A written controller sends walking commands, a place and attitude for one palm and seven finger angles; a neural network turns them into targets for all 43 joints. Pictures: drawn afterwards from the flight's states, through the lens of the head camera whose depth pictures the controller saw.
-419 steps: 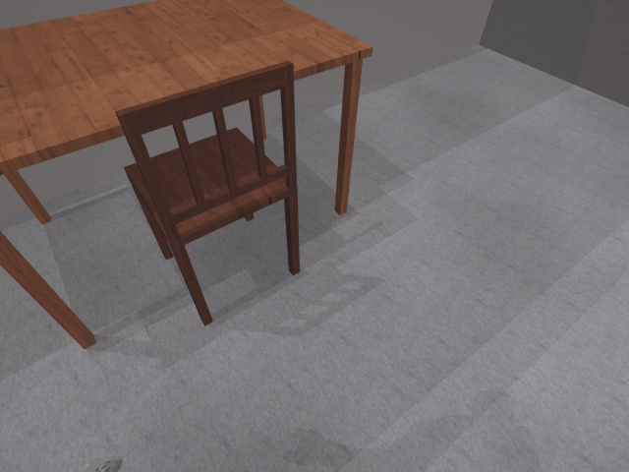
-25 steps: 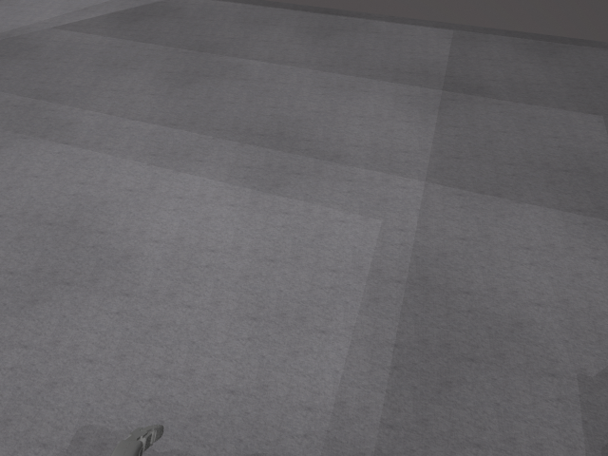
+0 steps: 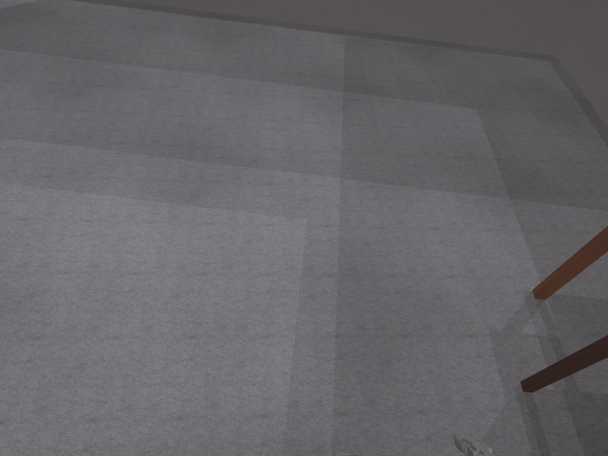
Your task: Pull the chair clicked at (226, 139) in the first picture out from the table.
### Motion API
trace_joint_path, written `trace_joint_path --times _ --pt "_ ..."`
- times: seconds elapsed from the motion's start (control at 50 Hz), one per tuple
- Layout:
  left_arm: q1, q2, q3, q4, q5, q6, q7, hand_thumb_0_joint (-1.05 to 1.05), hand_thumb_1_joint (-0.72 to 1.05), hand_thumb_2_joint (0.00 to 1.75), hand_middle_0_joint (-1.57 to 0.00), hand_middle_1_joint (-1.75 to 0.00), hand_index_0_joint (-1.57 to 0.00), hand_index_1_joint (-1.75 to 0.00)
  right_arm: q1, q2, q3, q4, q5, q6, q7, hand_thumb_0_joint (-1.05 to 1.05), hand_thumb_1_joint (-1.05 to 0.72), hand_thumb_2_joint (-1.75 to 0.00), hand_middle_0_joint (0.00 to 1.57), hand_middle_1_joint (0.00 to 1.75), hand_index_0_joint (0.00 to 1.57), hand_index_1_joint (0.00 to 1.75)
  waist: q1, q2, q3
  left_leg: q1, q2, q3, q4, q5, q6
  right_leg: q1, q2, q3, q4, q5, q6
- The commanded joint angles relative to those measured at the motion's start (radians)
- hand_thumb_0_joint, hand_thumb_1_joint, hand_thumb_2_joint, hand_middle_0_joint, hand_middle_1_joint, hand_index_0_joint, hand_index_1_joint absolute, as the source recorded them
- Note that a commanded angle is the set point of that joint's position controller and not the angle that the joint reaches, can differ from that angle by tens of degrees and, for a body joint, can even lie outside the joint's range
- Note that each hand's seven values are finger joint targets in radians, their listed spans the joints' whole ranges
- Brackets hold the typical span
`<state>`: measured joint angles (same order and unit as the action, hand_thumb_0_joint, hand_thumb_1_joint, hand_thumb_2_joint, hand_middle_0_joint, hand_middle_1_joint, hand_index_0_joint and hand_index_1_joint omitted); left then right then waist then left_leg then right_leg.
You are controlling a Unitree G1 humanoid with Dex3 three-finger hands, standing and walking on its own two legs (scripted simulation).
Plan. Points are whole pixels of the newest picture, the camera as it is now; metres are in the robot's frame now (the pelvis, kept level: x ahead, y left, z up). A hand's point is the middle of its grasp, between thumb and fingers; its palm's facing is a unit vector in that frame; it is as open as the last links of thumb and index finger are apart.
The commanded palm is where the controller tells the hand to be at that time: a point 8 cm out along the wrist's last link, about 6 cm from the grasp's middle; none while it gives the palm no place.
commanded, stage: turn to face it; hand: left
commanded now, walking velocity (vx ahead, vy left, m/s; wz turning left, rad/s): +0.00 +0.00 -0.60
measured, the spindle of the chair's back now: out of the picture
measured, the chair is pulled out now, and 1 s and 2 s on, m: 0.00 0.00 0.00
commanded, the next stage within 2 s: none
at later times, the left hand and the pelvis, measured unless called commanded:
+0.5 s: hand (227, 436) +0.17 +0.12 -0.14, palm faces -0.30 -0.91 -0.28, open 7.4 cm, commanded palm none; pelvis -0.01 -0.04 +0.00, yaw -18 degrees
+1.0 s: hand (209, 428) +0.18 +0.15 -0.16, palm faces -0.51 -0.84 -0.19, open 7.4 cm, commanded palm none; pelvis +0.00 +0.01 +0.01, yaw -35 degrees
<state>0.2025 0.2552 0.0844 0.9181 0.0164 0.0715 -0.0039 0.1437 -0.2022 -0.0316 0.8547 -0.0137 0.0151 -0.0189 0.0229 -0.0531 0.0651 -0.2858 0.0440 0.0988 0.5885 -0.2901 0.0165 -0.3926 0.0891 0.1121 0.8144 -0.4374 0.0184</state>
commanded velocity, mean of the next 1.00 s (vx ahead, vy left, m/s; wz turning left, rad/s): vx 0.00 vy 0.00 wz -0.60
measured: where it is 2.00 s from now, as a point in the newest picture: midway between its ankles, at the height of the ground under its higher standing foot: outside the picture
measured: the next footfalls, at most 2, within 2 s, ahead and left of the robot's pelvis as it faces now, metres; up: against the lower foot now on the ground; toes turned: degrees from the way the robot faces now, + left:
right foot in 0.38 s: -0.01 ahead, -0.15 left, +0.00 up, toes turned -20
left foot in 0.82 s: +0.09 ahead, +0.06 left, +0.00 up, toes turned -24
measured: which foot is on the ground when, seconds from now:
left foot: down 0.00-0.38, up 0.40-0.80, down 0.82-1.00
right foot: up 0.00-0.36, down 0.38-0.82, up 0.84-1.00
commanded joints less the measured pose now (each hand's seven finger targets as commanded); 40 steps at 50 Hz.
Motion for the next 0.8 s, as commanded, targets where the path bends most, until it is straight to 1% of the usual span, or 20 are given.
trace_joint_path --times 0.0,0.04,0.1,0.16,0.2,0.28,0.3,0.32,0.34,0.36,0.38,0.4,0.42,0.46,0.5,0.62,0.68,0.72,0.76,0.78 --pt "-0.002 0.102 0.046 -0.081 0.012 -0.018 -0.026 0.00 0.90 0.90 -0.20 -0.30 -0.20 -0.30 -0.033 -0.178 -0.041 -0.084 -0.011 -0.020 -0.018 0.00 -0.90 -0.90 0.20 0.30 0.20 0.30 0.005 0.192 -0.026 0.031 0.316 -0.214 -0.351 0.058 0.078 -0.157 -0.097 -0.050 0.414 0.006 0.039" --pt "-0.011 0.076 0.037 -0.084 0.009 -0.014 -0.031 0.00 0.90 0.90 -0.20 -0.30 -0.20 -0.30 0.011 -0.171 -0.043 -0.071 -0.012 -0.025 -0.018 0.00 -0.90 -0.90 0.20 0.30 0.20 0.30 -0.016 0.180 -0.040 0.094 0.284 -0.136 -0.320 0.179 0.084 -0.160 -0.109 -0.076 0.393 0.032 0.057" --pt "-0.053 0.053 0.027 -0.097 0.004 -0.014 -0.033 0.00 0.90 0.90 -0.20 -0.30 -0.20 -0.30 0.092 -0.179 -0.055 -0.035 -0.008 -0.025 -0.015 0.00 -0.90 -0.90 0.20 0.30 0.20 0.30 -0.052 0.195 -0.069 0.207 0.298 -0.077 -0.276 0.342 0.101 -0.167 -0.127 -0.123 0.288 0.005 0.067" --pt "-0.090 0.038 0.018 -0.108 0.002 -0.012 -0.033 0.00 0.90 0.90 -0.20 -0.30 -0.20 -0.30 0.126 -0.194 -0.066 -0.012 -0.009 -0.022 -0.010 0.00 -0.90 -0.90 0.20 0.30 0.20 0.30 -0.070 0.216 -0.079 0.235 0.329 -0.041 -0.255 0.400 0.116 -0.129 -0.145 -0.154 0.166 -0.021 0.070" --pt "-0.113 0.030 0.013 -0.110 0.003 -0.017 -0.033 0.00 0.90 0.90 -0.20 -0.30 -0.20 -0.30 0.148 -0.201 -0.072 0.005 -0.012 -0.019 -0.005 0.00 -0.90 -0.90 0.20 0.30 0.20 0.30 -0.084 0.251 -0.078 0.226 0.330 -0.004 -0.227 0.471 0.106 -0.080 -0.135 -0.186 0.086 -0.033 0.062" --pt "-0.098 0.028 0.007 -0.105 0.000 -0.031 -0.027 0.00 0.90 0.90 -0.20 -0.30 -0.20 -0.30 0.140 -0.222 -0.085 0.021 -0.014 -0.014 0.004 0.00 -0.90 -0.90 0.20 0.30 0.20 0.30 -0.073 0.284 -0.095 0.207 0.347 0.043 -0.155 0.508 0.081 0.022 -0.110 -0.222 -0.096 -0.012 0.033" --pt "-0.079 0.034 0.008 -0.099 0.001 -0.035 -0.025 0.00 0.90 0.90 -0.20 -0.30 -0.20 -0.30 0.141 -0.221 -0.086 0.024 -0.012 -0.013 0.007 0.00 -0.90 -0.90 0.20 0.30 0.20 0.30 -0.060 0.268 -0.103 0.186 0.342 0.064 -0.117 0.493 0.058 0.080 -0.101 -0.233 -0.180 0.059 0.023" --pt "-0.029 0.047 0.012 -0.085 0.001 -0.042 -0.022 0.00 0.90 0.90 -0.20 -0.30 -0.20 -0.30 0.127 -0.219 -0.086 0.024 -0.009 -0.012 0.007 0.00 -0.90 -0.90 0.20 0.30 0.20 0.30 -0.027 0.244 -0.128 0.156 0.325 0.097 -0.039 0.457 0.019 0.173 -0.099 -0.237 -0.321 0.175 0.012" --pt "0.042 0.109 0.020 -0.065 0.005 -0.054 -0.013 0.00 0.90 0.90 -0.20 -0.30 -0.20 -0.30 0.132 -0.193 -0.081 0.015 -0.001 -0.010 0.012 0.00 -0.90 -0.90 0.20 0.30 0.20 0.30 0.010 0.113 -0.159 0.040 0.290 0.134 0.111 0.326 -0.041 0.343 -0.172 -0.147 -0.437 0.329 -0.017" --pt "0.092 0.230 0.042 -0.046 0.013 -0.066 0.003 0.00 0.90 0.90 -0.20 -0.30 -0.20 -0.30 0.107 -0.104 -0.054 -0.034 0.001 -0.005 0.016 0.00 -0.90 -0.90 0.20 0.30 0.20 0.30 0.040 -0.251 -0.148 -0.284 0.146 0.163 0.322 -0.251 -0.101 0.509 -0.434 0.204 -0.483 0.685 -0.124" --pt "0.141 0.264 0.045 -0.035 -0.005 -0.058 0.013 0.00 0.90 0.90 -0.20 -0.30 -0.20 -0.30 0.052 -0.114 -0.049 -0.066 0.000 0.010 0.005 0.00 -0.90 -0.90 0.20 0.30 0.20 0.30 0.067 -0.207 -0.162 -0.334 0.108 0.019 0.478 -0.379 -0.107 0.444 -0.525 0.241 -0.438 0.902 -0.209" --pt "0.121 0.242 0.055 -0.031 -0.006 -0.055 0.025 0.00 0.90 0.90 -0.20 -0.30 -0.20 -0.30 0.016 -0.110 -0.045 -0.066 0.001 0.020 -0.006 0.00 -0.90 -0.90 0.20 0.30 0.20 0.30 0.057 -0.224 -0.151 -0.351 0.107 -0.042 0.545 -0.337 -0.105 0.409 -0.471 0.242 -0.433 0.896 -0.216" --pt "0.066 0.212 0.046 -0.042 -0.005 -0.055 0.027 0.00 0.90 0.90 -0.20 -0.30 -0.20 -0.30 0.006 -0.121 -0.049 -0.051 -0.001 0.021 -0.008 0.00 -0.90 -0.90 0.20 0.30 0.20 0.30 0.038 -0.199 -0.108 -0.368 0.113 -0.078 0.577 -0.275 -0.106 0.375 -0.432 0.213 -0.436 0.793 -0.213" --pt "-0.041 0.160 0.025 -0.079 -0.004 -0.055 0.022 0.00 0.90 0.90 -0.20 -0.30 -0.20 -0.30 0.045 -0.129 -0.053 -0.012 -0.006 0.025 0.001 0.00 -0.90 -0.90 0.20 0.30 0.20 0.30 -0.015 -0.101 -0.075 -0.306 0.115 -0.067 0.556 -0.139 -0.121 0.282 -0.345 0.098 -0.446 0.662 -0.180" --pt "-0.072 0.154 0.021 -0.088 0.000 -0.058 0.020 0.00 0.90 0.90 -0.20 -0.30 -0.20 -0.30 0.078 -0.125 -0.053 0.005 -0.006 0.028 0.004 0.00 -0.90 -0.90 0.20 0.30 0.20 0.30 -0.035 -0.087 -0.076 -0.251 0.099 -0.055 0.512 -0.091 -0.126 0.231 -0.314 0.075 -0.465 0.591 -0.169" --pt "-0.030 0.175 0.024 -0.079 0.004 -0.055 0.015 0.00 0.90 0.90 -0.20 -0.30 -0.20 -0.30 0.017 -0.125 -0.048 -0.024 -0.003 0.019 0.003 0.00 -0.90 -0.90 0.20 0.30 0.20 0.30 -0.006 -0.085 -0.075 -0.221 0.053 -0.052 0.347 -0.107 -0.125 0.232 -0.295 0.180 -0.466 0.516 -0.199" --pt "-0.047 0.188 0.030 -0.087 0.006 -0.049 0.016 0.00 0.90 0.90 -0.20 -0.30 -0.20 -0.30 0.024 -0.120 -0.044 -0.035 0.004 0.010 -0.002 0.00 -0.90 -0.90 0.20 0.30 0.20 0.30 -0.013 -0.104 -0.102 -0.145 0.028 -0.052 0.224 -0.132 -0.112 0.221 -0.297 0.229 -0.439 0.550 -0.205" --pt "-0.070 0.188 0.032 -0.094 0.005 -0.044 0.016 0.00 0.90 0.90 -0.20 -0.30 -0.20 -0.30 0.065 -0.117 -0.044 -0.031 0.009 0.004 -0.008 0.00 -0.90 -0.90 0.20 0.30 0.20 0.30 -0.035 -0.098 -0.105 -0.053 0.007 -0.044 0.093 -0.097 -0.101 0.176 -0.280 0.254 -0.405 0.566 -0.183" --pt "-0.098 0.170 0.029 -0.102 -0.006 -0.035 0.012 0.00 0.90 0.90 -0.20 -0.30 -0.20 -0.30 0.145 -0.125 -0.044 -0.009 0.010 -0.005 -0.015 0.00 -0.90 -0.90 0.20 0.30 0.20 0.30 -0.073 -0.074 -0.118 0.115 0.004 -0.032 -0.123 0.048 -0.087 0.083 -0.221 0.238 -0.339 0.488 -0.121" --pt "-0.092 0.116 0.022 -0.118 -0.012 -0.030 0.009 0.00 0.90 0.90 -0.20 -0.30 -0.20 -0.30 0.176 -0.178 -0.051 -0.006 0.003 -0.016 -0.019 0.00 -0.90 -0.90 0.20 0.30 0.20 0.30 -0.084 0.084 -0.134 0.212 0.138 -0.179 -0.257 0.048 -0.041 -0.024 -0.125 0.168 -0.217 0.331 -0.068"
